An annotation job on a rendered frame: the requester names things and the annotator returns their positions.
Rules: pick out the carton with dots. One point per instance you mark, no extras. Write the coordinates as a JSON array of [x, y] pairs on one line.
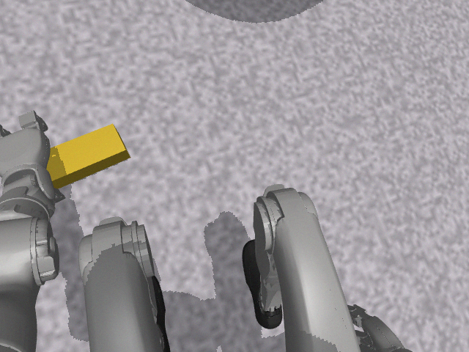
[[85, 155]]

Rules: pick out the left robot hand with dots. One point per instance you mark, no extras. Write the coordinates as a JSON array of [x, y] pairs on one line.
[[27, 146]]

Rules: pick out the left robot foot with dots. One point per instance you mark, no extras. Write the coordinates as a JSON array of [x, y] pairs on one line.
[[160, 315]]

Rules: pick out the left robot arm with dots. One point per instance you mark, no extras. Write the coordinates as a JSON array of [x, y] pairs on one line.
[[29, 254]]

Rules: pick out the right robot foot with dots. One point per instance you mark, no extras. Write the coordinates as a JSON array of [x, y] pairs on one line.
[[266, 319]]

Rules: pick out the right robot hand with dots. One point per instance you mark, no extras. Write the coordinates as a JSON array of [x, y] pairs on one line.
[[377, 337]]

